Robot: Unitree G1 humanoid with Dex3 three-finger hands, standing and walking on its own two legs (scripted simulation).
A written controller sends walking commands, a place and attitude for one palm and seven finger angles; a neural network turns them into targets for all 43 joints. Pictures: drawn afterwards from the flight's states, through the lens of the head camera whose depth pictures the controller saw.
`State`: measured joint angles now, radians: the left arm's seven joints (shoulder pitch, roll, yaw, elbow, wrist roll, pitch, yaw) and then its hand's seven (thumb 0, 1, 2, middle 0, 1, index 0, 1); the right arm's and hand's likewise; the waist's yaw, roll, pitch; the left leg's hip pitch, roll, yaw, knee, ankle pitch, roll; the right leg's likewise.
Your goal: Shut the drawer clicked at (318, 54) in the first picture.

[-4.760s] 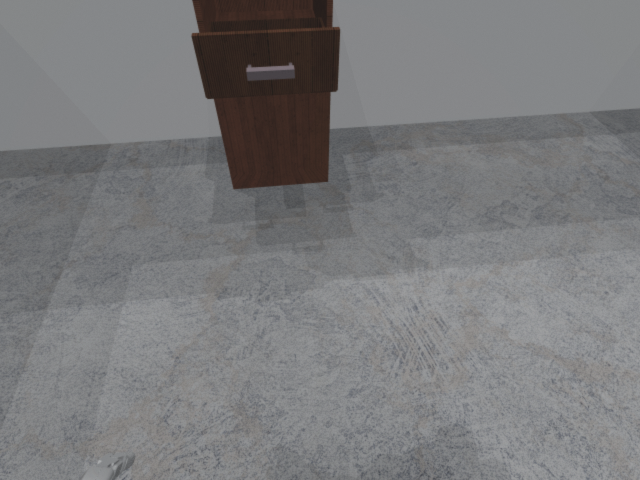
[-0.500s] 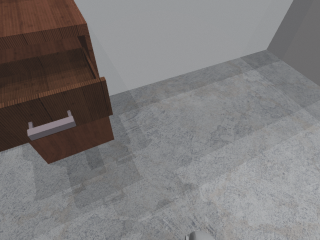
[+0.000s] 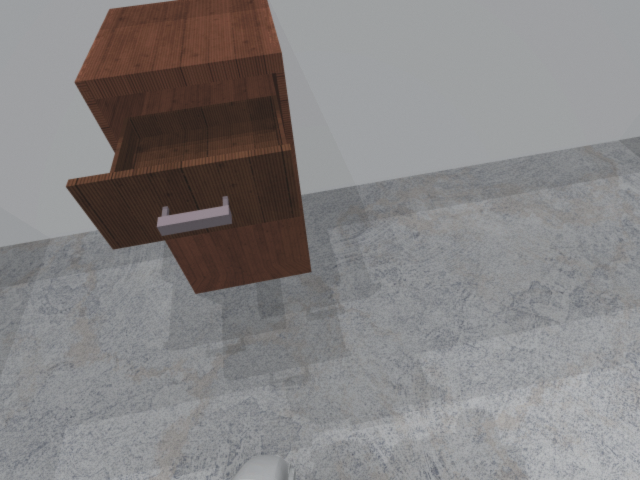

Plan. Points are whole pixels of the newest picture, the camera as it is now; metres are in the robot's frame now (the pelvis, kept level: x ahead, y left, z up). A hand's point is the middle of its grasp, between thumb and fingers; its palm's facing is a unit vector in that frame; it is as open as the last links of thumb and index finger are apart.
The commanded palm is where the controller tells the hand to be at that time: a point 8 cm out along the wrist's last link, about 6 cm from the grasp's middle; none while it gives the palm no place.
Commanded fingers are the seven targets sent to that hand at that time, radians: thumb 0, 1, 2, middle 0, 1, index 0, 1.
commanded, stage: turn to face it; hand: left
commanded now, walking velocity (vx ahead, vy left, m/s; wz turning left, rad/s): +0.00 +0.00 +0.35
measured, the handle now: (195, 212) +0.59 +0.27 -0.05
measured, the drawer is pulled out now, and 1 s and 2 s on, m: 0.30 0.30 0.30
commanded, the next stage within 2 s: take the last steps up to it in 0.20 s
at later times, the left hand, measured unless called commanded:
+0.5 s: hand out of the picture -0.02 +0.27 -0.18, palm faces +0.18 -0.96 -0.22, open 7.4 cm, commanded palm none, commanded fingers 0.00 0.90 0.90 -0.20 -0.30 -0.20 -0.30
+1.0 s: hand out of the picture +0.10 +0.17 -0.15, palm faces +0.21 -0.95 -0.24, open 7.2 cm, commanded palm none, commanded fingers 0.00 0.90 0.90 -0.20 -0.30 -0.20 -0.30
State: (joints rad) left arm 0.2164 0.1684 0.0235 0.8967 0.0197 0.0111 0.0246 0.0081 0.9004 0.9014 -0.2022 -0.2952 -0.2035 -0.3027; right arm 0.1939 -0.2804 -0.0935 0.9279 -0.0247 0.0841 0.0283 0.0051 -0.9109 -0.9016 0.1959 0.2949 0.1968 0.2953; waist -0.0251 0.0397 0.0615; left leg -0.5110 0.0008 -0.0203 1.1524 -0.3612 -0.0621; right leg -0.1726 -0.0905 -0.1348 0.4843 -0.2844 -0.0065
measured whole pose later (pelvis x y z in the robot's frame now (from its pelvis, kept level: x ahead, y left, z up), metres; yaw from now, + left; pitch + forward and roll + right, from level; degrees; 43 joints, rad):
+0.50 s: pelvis -0.01 +0.06 +0.00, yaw +8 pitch -1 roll -1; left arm 0.26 0.25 0.05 1.03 0.03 0.04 0.01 0.01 0.91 0.90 -0.20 -0.29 -0.20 -0.30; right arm 0.21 -0.16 -0.02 0.97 -0.02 -0.01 -0.02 0.00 -0.92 -0.90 0.20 0.30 0.20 0.30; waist 0.02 -0.04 0.04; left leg -0.15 -0.03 0.05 0.39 -0.22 0.07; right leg -0.42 -0.09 -0.02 1.05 -0.35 0.07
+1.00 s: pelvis +0.08 -0.02 +0.00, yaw +10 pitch -2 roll +1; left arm 0.25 0.15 0.05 1.06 0.01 -0.06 0.02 0.00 0.94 0.90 -0.20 -0.29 -0.20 -0.30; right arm 0.38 -0.19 -0.06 1.13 -0.03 0.01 0.00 0.01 -0.91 -0.90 0.20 0.29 0.20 0.30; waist -0.03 0.04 0.01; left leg -0.43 0.07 0.04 1.07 -0.32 0.01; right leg -0.13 0.00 -0.14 0.40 -0.24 -0.07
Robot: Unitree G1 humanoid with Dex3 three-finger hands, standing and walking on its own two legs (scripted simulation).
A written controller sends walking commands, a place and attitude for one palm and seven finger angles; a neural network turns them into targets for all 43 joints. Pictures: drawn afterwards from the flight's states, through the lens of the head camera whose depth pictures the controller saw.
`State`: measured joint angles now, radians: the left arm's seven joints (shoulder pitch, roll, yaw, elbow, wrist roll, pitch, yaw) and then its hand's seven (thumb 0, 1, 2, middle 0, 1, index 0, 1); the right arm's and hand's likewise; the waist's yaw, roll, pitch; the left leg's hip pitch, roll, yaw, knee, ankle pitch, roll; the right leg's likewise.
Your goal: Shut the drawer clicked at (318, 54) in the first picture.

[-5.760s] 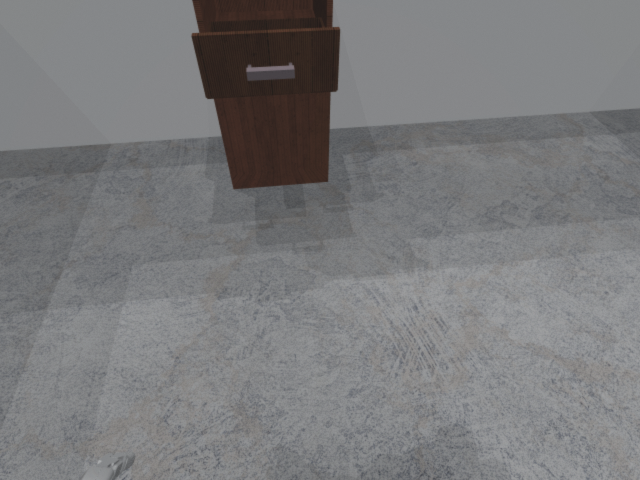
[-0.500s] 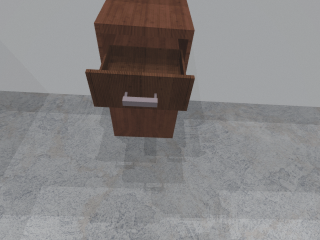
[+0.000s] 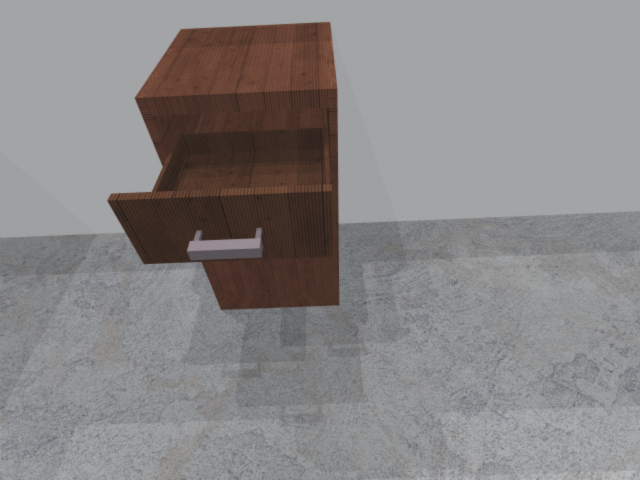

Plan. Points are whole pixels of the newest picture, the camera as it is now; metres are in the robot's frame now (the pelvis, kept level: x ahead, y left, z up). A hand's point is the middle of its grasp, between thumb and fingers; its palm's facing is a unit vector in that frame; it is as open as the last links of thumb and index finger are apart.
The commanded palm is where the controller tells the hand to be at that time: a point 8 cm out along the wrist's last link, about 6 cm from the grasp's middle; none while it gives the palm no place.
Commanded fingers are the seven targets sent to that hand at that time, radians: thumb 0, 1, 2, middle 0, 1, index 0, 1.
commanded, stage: take the last steps up to it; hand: left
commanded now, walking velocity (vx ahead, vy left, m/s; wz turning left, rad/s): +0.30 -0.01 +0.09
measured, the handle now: (227, 241) +0.55 +0.20 -0.06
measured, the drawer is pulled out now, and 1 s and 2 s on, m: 0.30 0.30 0.30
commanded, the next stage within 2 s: come to a stop and stand still in 0.58 s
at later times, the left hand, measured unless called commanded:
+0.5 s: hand out of the picture +0.04 +0.16 -0.18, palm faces +0.15 -0.98 -0.13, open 7.4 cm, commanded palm none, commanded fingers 0.00 0.90 0.90 -0.20 -0.30 -0.20 -0.30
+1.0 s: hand (235, 372) +0.33 +0.17 -0.16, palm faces +0.06 -0.97 -0.25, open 7.3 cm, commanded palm none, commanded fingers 0.00 0.90 0.90 -0.20 -0.30 -0.20 -0.30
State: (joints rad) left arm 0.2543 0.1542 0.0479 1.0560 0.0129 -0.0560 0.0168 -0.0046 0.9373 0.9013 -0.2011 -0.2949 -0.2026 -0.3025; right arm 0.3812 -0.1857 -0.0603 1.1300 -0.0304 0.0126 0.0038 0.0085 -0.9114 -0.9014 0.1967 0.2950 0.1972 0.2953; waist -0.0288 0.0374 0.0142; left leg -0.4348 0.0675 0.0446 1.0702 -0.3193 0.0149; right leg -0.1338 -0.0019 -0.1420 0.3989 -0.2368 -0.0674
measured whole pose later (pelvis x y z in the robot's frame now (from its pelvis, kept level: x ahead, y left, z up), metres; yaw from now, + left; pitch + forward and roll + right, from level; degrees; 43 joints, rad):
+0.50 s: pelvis +0.17 +0.03 -0.02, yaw +1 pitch -2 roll +1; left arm 0.48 0.09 0.02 1.19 0.01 -0.04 0.02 0.01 0.90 0.90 -0.20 -0.30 -0.20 -0.30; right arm 0.09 -0.13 -0.02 1.00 -0.02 -0.07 0.00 0.00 -0.91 -0.90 0.20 0.29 0.20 0.30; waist 0.06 -0.02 0.10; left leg -0.33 0.01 0.14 0.61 -0.26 0.07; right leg -0.23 -0.04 -0.07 1.06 -0.49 -0.02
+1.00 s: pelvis +0.25 -0.01 -0.01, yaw +3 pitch -1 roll +2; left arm 0.12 0.13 0.03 1.01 0.03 -0.01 0.04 0.00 0.92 0.90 -0.20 -0.29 -0.20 -0.30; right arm 0.26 -0.17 -0.05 1.08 -0.01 0.05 -0.03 0.00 -0.91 -0.90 0.20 0.29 0.20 0.30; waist -0.01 0.03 0.09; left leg -0.32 -0.01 0.05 0.88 -0.53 -0.03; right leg -0.31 -0.08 -0.09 0.52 -0.19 -0.02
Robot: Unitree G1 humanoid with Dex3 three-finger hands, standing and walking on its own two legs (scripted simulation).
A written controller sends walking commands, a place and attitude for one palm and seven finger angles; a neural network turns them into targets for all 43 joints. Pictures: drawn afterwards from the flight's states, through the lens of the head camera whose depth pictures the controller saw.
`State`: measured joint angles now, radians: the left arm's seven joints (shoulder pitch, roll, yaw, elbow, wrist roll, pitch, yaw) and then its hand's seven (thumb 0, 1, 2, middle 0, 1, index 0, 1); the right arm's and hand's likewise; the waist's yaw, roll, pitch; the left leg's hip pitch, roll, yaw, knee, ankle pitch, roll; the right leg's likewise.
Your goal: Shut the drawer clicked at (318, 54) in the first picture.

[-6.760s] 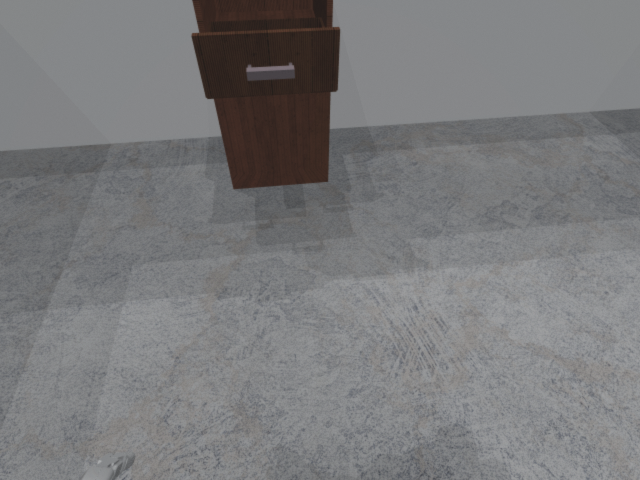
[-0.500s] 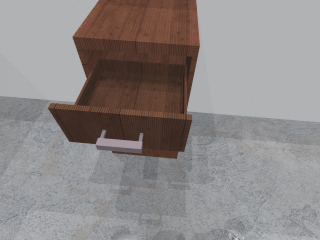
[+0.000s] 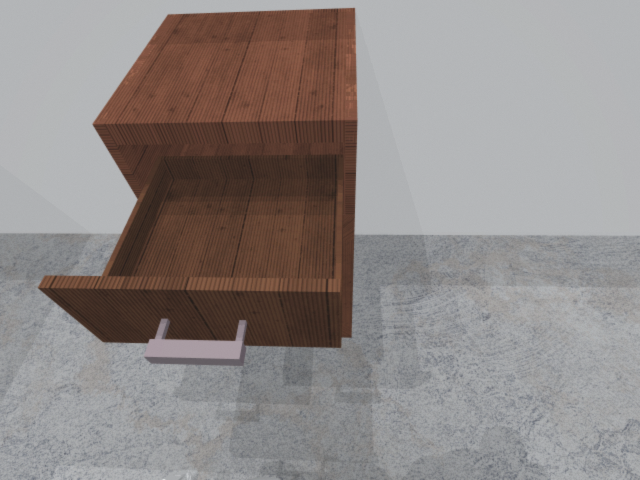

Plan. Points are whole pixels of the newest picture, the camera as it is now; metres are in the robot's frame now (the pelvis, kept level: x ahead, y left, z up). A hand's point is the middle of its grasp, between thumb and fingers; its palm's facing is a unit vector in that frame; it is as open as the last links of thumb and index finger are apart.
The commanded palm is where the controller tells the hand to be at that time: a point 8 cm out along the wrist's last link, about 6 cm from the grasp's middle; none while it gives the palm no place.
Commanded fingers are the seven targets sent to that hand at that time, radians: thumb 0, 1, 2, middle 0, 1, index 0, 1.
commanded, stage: come to a stop and stand still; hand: left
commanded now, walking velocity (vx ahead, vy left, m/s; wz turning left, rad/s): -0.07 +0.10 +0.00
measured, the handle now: (199, 338) +0.31 +0.20 -0.05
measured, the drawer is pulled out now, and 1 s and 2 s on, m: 0.30 0.30 0.30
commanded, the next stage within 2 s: look again from close up in 0.98 s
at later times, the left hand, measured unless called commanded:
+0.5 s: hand out of the picture -0.06 +0.26 -0.18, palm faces +0.04 -0.97 -0.23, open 7.4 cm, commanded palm none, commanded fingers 0.00 0.90 0.90 -0.20 -0.30 -0.20 -0.30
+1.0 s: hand out of the picture -0.09 +0.21 -0.17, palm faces +0.00 -0.99 -0.15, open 7.4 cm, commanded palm none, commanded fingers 0.00 0.90 0.90 -0.20 -0.30 -0.20 -0.30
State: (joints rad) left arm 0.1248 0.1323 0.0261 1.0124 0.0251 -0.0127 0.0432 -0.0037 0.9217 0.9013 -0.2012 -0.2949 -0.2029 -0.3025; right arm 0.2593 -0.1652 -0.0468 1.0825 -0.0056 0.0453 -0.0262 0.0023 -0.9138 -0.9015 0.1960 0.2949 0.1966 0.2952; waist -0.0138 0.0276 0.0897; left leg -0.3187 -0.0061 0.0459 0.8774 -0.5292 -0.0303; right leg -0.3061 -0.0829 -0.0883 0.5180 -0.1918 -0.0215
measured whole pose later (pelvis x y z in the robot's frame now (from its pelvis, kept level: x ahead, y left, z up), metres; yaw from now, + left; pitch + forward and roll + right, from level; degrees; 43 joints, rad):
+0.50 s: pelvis -0.05 +0.07 +0.00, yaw -2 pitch +0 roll +2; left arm 0.29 0.19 0.04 1.11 0.02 0.05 0.04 0.01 0.91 0.90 -0.20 -0.29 -0.20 -0.30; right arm 0.24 -0.14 -0.02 1.07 -0.02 0.01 -0.04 0.01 -0.94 -0.90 0.20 0.30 0.20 0.30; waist 0.03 -0.05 0.03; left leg -0.20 -0.06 0.08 0.40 -0.21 0.05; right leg -0.27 -0.04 -0.01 0.72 -0.42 0.03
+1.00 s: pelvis -0.07 +0.06 +0.01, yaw -1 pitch -1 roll +0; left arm 0.31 0.10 -0.01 1.15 0.01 0.00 0.04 0.01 0.91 0.90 -0.20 -0.29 -0.20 -0.30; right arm 0.33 -0.10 0.00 1.18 -0.01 0.01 -0.03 0.00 -0.91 -0.90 0.20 0.29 0.20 0.30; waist -0.01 -0.01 0.03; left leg -0.19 -0.01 0.06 0.38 -0.17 0.02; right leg -0.10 0.03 -0.05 0.39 -0.26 -0.05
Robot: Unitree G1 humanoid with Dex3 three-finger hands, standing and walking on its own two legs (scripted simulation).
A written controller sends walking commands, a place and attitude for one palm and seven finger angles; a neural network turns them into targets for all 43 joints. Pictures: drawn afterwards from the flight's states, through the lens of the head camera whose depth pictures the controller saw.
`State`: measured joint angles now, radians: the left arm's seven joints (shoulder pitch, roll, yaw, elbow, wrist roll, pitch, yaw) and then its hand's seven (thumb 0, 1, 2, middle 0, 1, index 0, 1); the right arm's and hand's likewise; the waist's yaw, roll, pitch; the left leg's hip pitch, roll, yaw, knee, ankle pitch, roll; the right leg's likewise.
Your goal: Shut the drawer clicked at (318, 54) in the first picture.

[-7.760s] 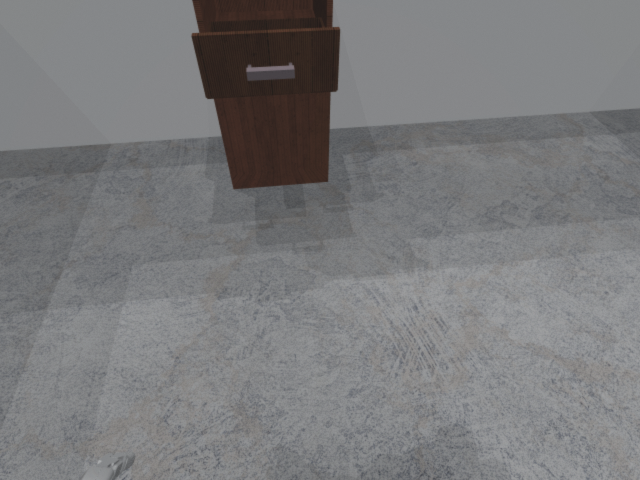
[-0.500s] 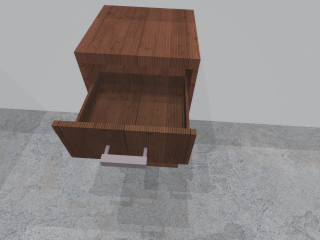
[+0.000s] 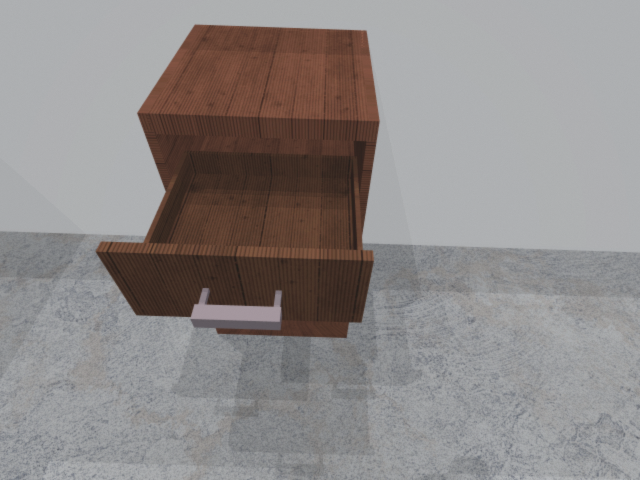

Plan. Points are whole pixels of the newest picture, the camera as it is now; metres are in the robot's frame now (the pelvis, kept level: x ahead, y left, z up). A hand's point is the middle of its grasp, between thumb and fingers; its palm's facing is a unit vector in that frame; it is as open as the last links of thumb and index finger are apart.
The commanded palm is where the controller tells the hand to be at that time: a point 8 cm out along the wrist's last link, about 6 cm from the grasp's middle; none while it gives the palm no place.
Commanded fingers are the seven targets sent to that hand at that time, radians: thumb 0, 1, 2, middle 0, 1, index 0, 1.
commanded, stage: look again from close up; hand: left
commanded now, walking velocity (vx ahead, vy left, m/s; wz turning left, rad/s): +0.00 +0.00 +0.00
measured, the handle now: (239, 305) +0.38 +0.15 -0.06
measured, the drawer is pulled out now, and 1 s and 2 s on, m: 0.30 0.30 0.30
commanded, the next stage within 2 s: shuffle to correct the standing spot in 0.58 s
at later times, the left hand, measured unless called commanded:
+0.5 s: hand out of the picture +0.02 +0.20 -0.18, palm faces +0.03 -0.98 -0.21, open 7.4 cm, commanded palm none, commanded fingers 0.00 0.90 0.90 -0.20 -0.30 -0.20 -0.30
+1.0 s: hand out of the picture +0.01 +0.20 -0.18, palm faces -0.04 -0.98 -0.18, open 7.4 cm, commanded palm none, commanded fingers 0.00 0.90 0.90 -0.20 -0.30 -0.20 -0.30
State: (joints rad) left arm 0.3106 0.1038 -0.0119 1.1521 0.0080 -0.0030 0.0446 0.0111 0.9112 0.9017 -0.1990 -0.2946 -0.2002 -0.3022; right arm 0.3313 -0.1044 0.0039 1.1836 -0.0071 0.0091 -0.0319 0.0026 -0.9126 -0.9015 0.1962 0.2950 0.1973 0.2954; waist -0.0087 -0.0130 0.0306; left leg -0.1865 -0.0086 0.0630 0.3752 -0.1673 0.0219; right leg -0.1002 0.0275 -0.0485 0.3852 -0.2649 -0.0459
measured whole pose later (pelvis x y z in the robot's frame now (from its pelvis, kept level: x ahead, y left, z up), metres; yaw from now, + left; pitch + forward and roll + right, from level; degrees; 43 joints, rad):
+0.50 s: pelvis +0.01 +0.03 -0.01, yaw +0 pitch -1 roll +0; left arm 0.30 0.15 -0.01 1.05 0.01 -0.02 0.05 0.01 0.91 0.90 -0.20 -0.29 -0.20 -0.30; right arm 0.30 -0.16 0.02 1.08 -0.02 -0.02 -0.02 0.02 -0.93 -0.90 0.20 0.30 0.20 0.30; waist 0.00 0.01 0.02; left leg -0.24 -0.04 0.07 0.51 -0.26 0.07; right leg -0.14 -0.01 -0.04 0.50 -0.35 0.00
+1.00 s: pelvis +0.03 +0.03 -0.01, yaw -2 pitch +1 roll +1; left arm 0.34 0.17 -0.01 1.08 0.03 0.03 0.02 0.01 0.91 0.90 -0.20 -0.29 -0.20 -0.30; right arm 0.28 -0.14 0.00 1.09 -0.02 -0.02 -0.03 0.00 -0.91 -0.90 0.20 0.30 0.20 0.30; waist 0.00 -0.03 0.04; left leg -0.22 -0.04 0.11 0.46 -0.26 0.07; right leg -0.26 -0.03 -0.05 0.69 -0.49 -0.02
